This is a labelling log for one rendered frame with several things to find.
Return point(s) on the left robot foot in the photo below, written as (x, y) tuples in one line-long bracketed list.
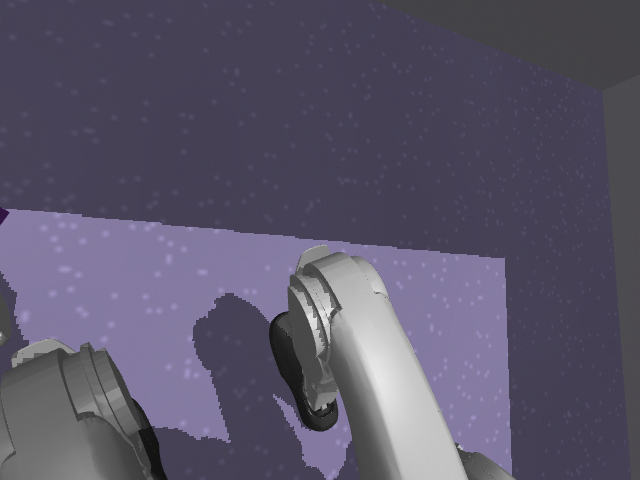
[(150, 443)]

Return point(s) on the small box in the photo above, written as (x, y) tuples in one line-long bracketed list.
[(3, 214)]

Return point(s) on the right robot hand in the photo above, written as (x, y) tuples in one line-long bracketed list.
[(479, 467)]

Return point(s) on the right robot foot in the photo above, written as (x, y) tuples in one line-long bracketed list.
[(291, 371)]

